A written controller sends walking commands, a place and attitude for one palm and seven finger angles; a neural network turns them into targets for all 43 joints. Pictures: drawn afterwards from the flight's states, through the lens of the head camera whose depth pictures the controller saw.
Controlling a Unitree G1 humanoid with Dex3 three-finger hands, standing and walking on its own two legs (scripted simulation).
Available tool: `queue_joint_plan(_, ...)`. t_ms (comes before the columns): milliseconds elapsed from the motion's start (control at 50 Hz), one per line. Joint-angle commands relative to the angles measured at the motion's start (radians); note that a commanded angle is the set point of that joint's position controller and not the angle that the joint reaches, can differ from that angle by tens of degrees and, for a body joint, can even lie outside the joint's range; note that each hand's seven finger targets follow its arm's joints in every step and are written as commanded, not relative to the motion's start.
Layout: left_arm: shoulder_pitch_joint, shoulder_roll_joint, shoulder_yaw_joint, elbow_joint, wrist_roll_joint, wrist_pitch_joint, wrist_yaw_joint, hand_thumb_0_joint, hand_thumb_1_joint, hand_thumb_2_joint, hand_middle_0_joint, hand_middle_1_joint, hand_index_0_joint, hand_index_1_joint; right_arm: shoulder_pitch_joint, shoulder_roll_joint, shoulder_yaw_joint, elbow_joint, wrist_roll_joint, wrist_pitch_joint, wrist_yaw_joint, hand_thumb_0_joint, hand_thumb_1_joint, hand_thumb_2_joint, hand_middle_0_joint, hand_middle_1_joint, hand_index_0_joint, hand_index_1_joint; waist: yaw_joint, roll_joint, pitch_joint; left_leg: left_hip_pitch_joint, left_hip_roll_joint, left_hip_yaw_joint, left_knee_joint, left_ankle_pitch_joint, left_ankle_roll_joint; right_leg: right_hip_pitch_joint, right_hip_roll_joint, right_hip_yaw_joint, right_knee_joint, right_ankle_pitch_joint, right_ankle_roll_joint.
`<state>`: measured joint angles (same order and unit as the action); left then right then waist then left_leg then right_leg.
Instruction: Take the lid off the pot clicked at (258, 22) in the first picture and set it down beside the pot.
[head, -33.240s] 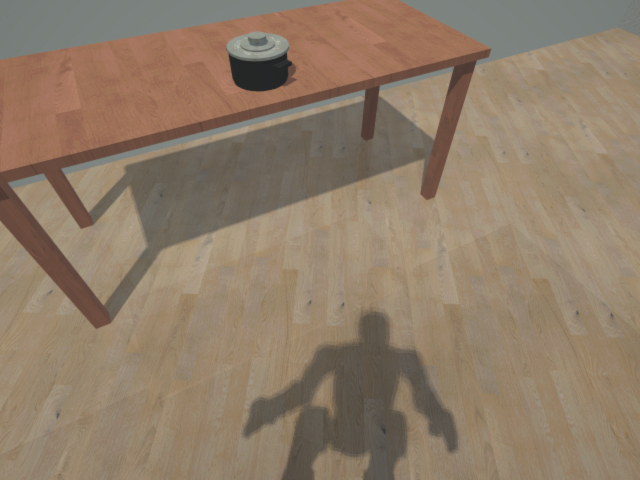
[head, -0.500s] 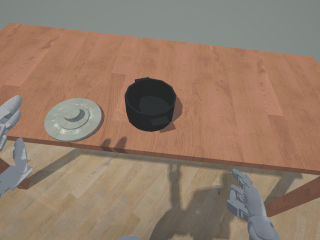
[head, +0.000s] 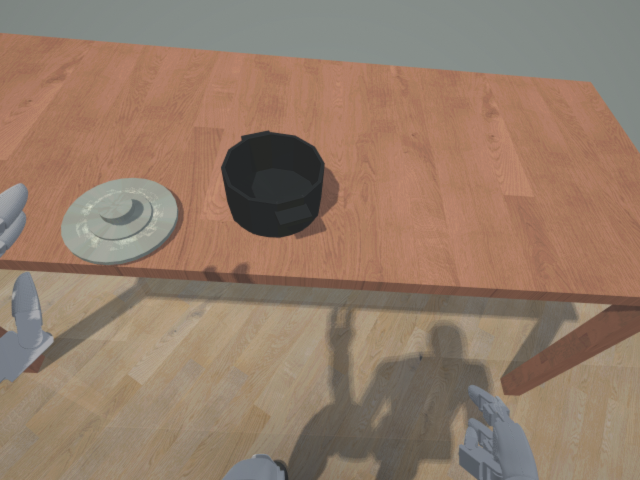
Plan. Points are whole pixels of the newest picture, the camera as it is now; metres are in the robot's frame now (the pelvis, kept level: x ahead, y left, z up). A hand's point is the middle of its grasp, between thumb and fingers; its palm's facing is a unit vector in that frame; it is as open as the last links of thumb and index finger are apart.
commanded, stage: step back with the hand held close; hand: left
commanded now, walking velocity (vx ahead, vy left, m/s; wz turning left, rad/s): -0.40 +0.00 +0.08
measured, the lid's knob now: (116, 208) +0.49 +0.35 -0.03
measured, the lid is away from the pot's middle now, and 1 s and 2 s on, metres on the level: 0.26 0.26 0.26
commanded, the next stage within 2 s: stop stepping back and stand still in 0.64 s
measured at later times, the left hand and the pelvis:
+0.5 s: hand (22, 425) +0.14 +0.22 +0.17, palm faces +0.31 -0.85 -0.44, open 7.4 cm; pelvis -0.06 -0.02 +0.00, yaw +1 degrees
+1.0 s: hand out of the picture +0.02 +0.22 +0.18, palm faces +0.35 -0.81 -0.46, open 7.4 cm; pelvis -0.15 -0.02 +0.00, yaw +3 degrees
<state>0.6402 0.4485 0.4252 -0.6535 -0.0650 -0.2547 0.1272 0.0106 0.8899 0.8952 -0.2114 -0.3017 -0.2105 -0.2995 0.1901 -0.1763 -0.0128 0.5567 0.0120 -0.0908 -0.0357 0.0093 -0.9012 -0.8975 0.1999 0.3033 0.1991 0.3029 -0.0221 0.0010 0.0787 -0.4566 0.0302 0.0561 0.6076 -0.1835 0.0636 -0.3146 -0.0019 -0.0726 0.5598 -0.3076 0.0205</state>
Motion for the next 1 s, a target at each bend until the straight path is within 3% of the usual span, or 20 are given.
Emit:
queue_joint_plan(0,0.066,0.114,0.107,-0.211,-0.011,-0.066,0.009,0.0,0.9,0.9,-0.2,-0.3,-0.2,-0.3,-0.054,-0.151,-0.059,-0.155,0.009,-0.038,-0.005,0.0,-0.9,-0.9,0.2,0.3,0.2,0.3,0.02,0.147,-0.222,0.034,0.211,-0.23,-0.198,-0.052,0.002,0.149,-0.045,0.036,-0.037,0.004,-0.023)
queue_joint_plan(60,0.054,0.125,0.113,-0.198,-0.019,-0.062,0.014,0.0,0.9,0.9,-0.2,-0.3,-0.2,-0.3,-0.055,-0.138,-0.054,-0.173,0.017,-0.021,-0.01,0.0,-0.9,-0.9,0.2,0.3,0.2,0.3,0.004,0.046,-0.191,-0.065,0.137,-0.168,-0.136,-0.361,-0.028,0.108,-0.118,0.089,-0.071,-0.035,-0.065)
queue_joint_plan(100,0.021,0.133,0.109,-0.182,-0.016,-0.066,0.023,0.0,0.9,0.9,-0.2,-0.3,-0.2,-0.3,-0.044,-0.125,-0.062,-0.168,0.014,-0.014,-0.015,0.0,-0.9,-0.9,0.2,0.3,0.2,0.3,-0.006,-0.066,-0.138,-0.036,0.064,-0.123,0.053,-0.381,-0.056,-0.059,-0.24,0.254,-0.22,-0.217,-0.123)
queue_joint_plan(160,-0.02,0.113,0.078,-0.173,-0.011,-0.058,0.036,0.0,0.9,0.9,-0.2,-0.3,-0.2,-0.3,-0.025,-0.098,-0.064,-0.117,0.008,-0.001,-0.004,0.0,-0.9,-0.9,0.2,0.3,0.2,0.3,-0.022,-0.183,-0.194,0.073,-0.01,-0.087,0.344,-0.243,-0.07,-0.067,-0.385,0.307,-0.265,0.183,-0.191)
queue_joint_plan(240,-0.077,0.112,0.064,-0.158,-0.003,-0.06,0.039,0.0,0.9,0.9,-0.2,-0.3,-0.2,-0.3,-0.083,-0.104,-0.037,-0.115,0.012,-0.006,-0.025,0.0,-0.9,-0.9,0.2,0.3,0.2,0.3,-0.017,-0.093,-0.089,0.065,0.029,-0.104,0.025,-0.19,-0.057,-0.021,-0.293,0.167,-0.142,0.27,-0.115)
queue_joint_plan(300,-0.076,0.106,0.06,-0.228,-0.002,-0.088,0.03,0.0,0.9,0.9,-0.2,-0.3,-0.2,-0.3,-0.08,-0.153,-0.059,-0.144,0.013,-0.025,-0.024,0.0,-0.9,-0.9,0.2,0.3,0.2,0.3,0.006,0.19,-0.122,0.034,0.216,-0.28,-0.202,0.221,0.019,0.058,-0.067,0.047,0.082,0.175,-0.014)
queue_joint_plan(340,-0.032,0.124,0.091,-0.239,-0.009,-0.09,0.012,0.0,0.9,0.9,-0.2,-0.3,-0.2,-0.3,-0.092,-0.135,-0.06,-0.15,-0.002,-0.049,-0.015,0.0,-0.9,-0.9,0.2,0.3,0.2,0.3,0.02,0.306,-0.185,0.052,0.284,-0.328,-0.263,0.278,0.047,0.008,-0.034,0.061,0.221,-0.158,-0.007)
queue_joint_plan(400,-0.009,0.093,0.075,-0.291,-0.013,-0.079,0.007,0.0,0.9,0.9,-0.2,-0.3,-0.2,-0.3,-0.042,-0.134,-0.07,-0.109,-0.01,-0.067,0.005,0.0,-0.9,-0.9,0.2,0.3,0.2,0.3,0.02,0.267,-0.247,0.268,0.28,-0.277,-0.128,0.669,0.057,-0.063,-0.022,0.089,0.129,-0.136,-0.002)
queue_joint_plan(480,0.034,0.098,0.093,-0.277,-0.013,-0.075,-0.002,0.0,0.9,0.9,-0.2,-0.3,-0.2,-0.3,-0.052,-0.138,-0.066,-0.104,-0.009,-0.067,0.022,0.0,-0.9,-0.9,0.2,0.3,0.2,0.3,0.027,0.235,-0.263,0.236,0.239,-0.244,-0.102,0.457,0.006,0.067,-0.014,0.052,-0.09,0.033,0.001)
queue_joint_plan(540,0.043,0.12,0.113,-0.217,-0.008,-0.072,-0.011,0.0,0.9,0.9,-0.2,-0.3,-0.2,-0.3,-0.054,-0.143,-0.074,-0.113,0.009,-0.052,0.017,0.0,-0.9,-0.9,0.2,0.3,0.2,0.3,0.018,0.064,-0.255,0.06,0.142,-0.153,-0.072,-0.044,-0.042,0.163,-0.054,0.035,-0.114,0.148,-0.028)
queue_joint_plan(600,0.046,0.14,0.122,-0.177,-0.018,-0.062,0.008,0.0,0.9,0.9,-0.2,-0.3,-0.2,-0.3,-0.042,-0.107,-0.094,-0.12,0.026,-0.018,0.007,0.0,-0.9,-0.9,0.2,0.3,0.2,0.3,-0.003,-0.218,-0.243,0.07,-0.021,-0.053,0.389,-0.273,-0.088,-0.062,-0.359,0.324,-0.246,0.119,-0.165)
queue_joint_plan(640,0.037,0.115,0.109,-0.136,-0.01,-0.04,0.017,0.0,0.9,0.9,-0.2,-0.3,-0.2,-0.3,-0.077,-0.076,-0.071,-0.11,0.012,-0.006,0.001,0.0,-0.9,-0.9,0.2,0.3,0.2,0.3,-0.005,-0.18,-0.222,0.024,0.0,-0.104,0.459,-0.31,-0.084,-0.052,-0.349,0.279,-0.177,0.336,-0.184)
queue_joint_plan(700,-0.019,0.096,0.08,-0.123,-0.003,-0.046,0.032,0.0,0.9,0.9,-0.2,-0.3,-0.2,-0.3,-0.088,-0.082,-0.048,-0.106,0.014,-0.001,-0.023,0.0,-0.9,-0.9,0.2,0.3,0.2,0.3,-0.006,-0.203,-0.141,0.052,0.006,-0.076,0.241,-0.291,-0.078,-0.047,-0.279,0.19,-0.139,0.314,-0.132)
queue_joint_plan(720,-0.284,-0.079,-0.303,0.69,0.131,0.161,-0.106,0.0,0.9,0.9,-0.2,-0.3,-0.2,-0.3,-0.076,-0.197,-0.08,0.137,0.002,-0.017,0.054,0.0,-0.9,-0.9,0.2,0.3,0.2,0.3,-0.056,-0.142,-0.099,0.024,0.01,-0.104,0.362,-0.276,-0.092,-0.138,-0.368,0.108,-0.021,0.535,-0.125)
queue_joint_plan(740,-0.182,0.083,0.063,-0.286,-0.002,-0.013,-0.009,0.0,0.9,0.9,-0.2,-0.3,-0.2,-0.3,-0.085,-0.111,-0.071,-0.174,0.019,-0.012,0.004,0.0,-0.9,-0.9,0.2,0.3,0.2,0.3,-0.012,-0.15,-0.095,0.091,0.033,-0.137,0.076,-0.163,-0.072,-0.108,-0.269,0.145,-0.065,0.398,-0.086)
queue_joint_plan(760,-0.093,0.185,0.111,-0.275,-0.001,-0.056,0.011,0.0,0.9,0.9,-0.2,-0.3,-0.2,-0.3,-0.086,-0.123,-0.062,-0.135,0.026,-0.032,-0.028,0.0,-0.9,-0.9,0.2,0.3,0.2,0.3,-0.005,-0.14,-0.145,0.16,0.036,-0.075,-0.179,-0.158,-0.033,-0.046,-0.226,0.153,-0.011,0.217,-0.08)
queue_joint_plan(800,0.018,0.145,0.1,-0.409,-0.009,-0.072,0.027,0.0,0.9,0.9,-0.2,-0.3,-0.2,-0.3,-0.058,-0.135,-0.065,-0.166,0.012,-0.061,-0.026,0.0,-0.9,-0.9,0.2,0.3,0.2,0.3,0.002,0.307,-0.199,0.306,0.25,-0.262,-0.294,0.221,0.064,-0.156,0.006,0.026,0.277,-0.089,0.009)
queue_joint_plan(840,0.016,0.149,0.11,-0.443,-0.013,-0.048,0.037,0.0,0.9,0.9,-0.2,-0.3,-0.2,-0.3,-0.054,-0.109,-0.06,-0.144,-0.016,-0.086,-0.023,0.0,-0.9,-0.9,0.2,0.3,0.2,0.3,-0.021,0.407,-0.181,0.204,0.319,-0.409,-0.294,0.268,0.129,-0.203,0.002,0.143,0.556,-0.249,0.009)
queue_joint_plan(900,0.071,0.105,0.099,-0.353,-0.002,-0.007,0.056,0.0,0.9,0.9,-0.2,-0.3,-0.2,-0.3,-0.042,-0.123,-0.07,-0.108,0.008,-0.097,0.007,0.0,-0.9,-0.9,0.2,0.3,0.2,0.3,-0.007,0.245,-0.133,0.177,0.217,-0.181,-0.204,0.139,0.051,-0.113,-0.009,0.114,0.311,-0.187,0.0)
queue_joint_plan(980,0.047,0.101,0.098,-0.137,0.014,-0.019,0.039,0.0,0.9,0.9,-0.2,-0.3,-0.2,-0.3,-0.013,-0.141,-0.056,-0.122,0.014,-0.062,0.003,0.0,-0.9,-0.9,0.2,0.3,0.2,0.3,-0.006,0.074,-0.119,0.009,0.112,-0.117,-0.116,-0.233,-0.002,0.199,-0.002,0.046,-0.105,0.016,-0.01)
